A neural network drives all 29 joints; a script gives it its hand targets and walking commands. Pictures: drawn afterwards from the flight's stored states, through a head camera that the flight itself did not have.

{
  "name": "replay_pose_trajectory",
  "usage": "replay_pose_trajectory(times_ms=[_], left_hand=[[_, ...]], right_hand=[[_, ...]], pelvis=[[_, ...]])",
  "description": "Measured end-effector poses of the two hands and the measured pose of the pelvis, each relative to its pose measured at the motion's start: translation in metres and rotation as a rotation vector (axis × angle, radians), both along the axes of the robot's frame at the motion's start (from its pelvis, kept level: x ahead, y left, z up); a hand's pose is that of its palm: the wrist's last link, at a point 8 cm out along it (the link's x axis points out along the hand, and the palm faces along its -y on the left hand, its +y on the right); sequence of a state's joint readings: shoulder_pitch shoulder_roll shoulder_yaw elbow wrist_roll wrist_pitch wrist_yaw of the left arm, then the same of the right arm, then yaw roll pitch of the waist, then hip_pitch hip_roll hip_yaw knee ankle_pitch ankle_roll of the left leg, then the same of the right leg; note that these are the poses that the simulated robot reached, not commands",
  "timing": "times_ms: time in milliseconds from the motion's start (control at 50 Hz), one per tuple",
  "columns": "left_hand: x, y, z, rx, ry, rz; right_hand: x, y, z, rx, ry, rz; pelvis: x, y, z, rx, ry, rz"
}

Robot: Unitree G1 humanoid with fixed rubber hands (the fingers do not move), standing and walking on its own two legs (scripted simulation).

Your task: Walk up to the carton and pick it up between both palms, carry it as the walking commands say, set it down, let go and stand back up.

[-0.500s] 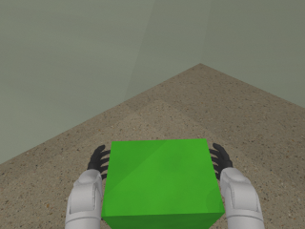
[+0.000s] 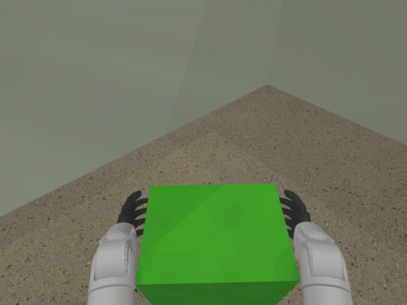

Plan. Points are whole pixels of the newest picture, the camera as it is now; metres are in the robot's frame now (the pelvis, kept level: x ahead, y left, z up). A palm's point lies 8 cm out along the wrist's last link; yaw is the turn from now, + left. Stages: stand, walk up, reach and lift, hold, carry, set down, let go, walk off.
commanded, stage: hold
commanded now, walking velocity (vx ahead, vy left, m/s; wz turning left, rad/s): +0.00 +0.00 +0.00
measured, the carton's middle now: (213, 253) +0.26 +0.00 -0.03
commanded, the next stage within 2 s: carry in 0.94 s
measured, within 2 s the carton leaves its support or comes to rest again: neither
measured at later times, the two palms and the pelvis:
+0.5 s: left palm (127, 230) +0.27 +0.17 +0.04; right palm (300, 229) +0.27 -0.17 +0.04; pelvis +0.00 +0.00 +0.00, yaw +0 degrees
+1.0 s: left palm (129, 227) +0.28 +0.17 +0.04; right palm (301, 227) +0.28 -0.17 +0.04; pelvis +0.00 +0.00 -0.01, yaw +1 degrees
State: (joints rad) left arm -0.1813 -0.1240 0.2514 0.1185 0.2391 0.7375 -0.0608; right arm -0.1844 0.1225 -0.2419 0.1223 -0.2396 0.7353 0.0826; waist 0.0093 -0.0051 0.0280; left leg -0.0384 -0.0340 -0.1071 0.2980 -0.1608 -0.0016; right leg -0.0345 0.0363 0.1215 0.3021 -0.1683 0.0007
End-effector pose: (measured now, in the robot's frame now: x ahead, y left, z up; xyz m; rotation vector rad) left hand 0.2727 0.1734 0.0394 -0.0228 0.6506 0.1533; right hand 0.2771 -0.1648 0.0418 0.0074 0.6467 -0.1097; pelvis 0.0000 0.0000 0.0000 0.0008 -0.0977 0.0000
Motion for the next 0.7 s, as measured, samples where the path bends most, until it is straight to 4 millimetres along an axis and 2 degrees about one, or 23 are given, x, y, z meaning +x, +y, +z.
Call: replay_pose_trajectory(times_ms=[700], left_hand=[[-0.0019, -0.0006, -0.0010, 0.003, -0.001, -0.006]], right_hand=[[-0.0031, -0.0006, -0.0010, -0.003, -0.001, -0.004]], pelvis=[[-0.0010, -0.0012, -0.0003, -0.001, -0.001, 0.002]])
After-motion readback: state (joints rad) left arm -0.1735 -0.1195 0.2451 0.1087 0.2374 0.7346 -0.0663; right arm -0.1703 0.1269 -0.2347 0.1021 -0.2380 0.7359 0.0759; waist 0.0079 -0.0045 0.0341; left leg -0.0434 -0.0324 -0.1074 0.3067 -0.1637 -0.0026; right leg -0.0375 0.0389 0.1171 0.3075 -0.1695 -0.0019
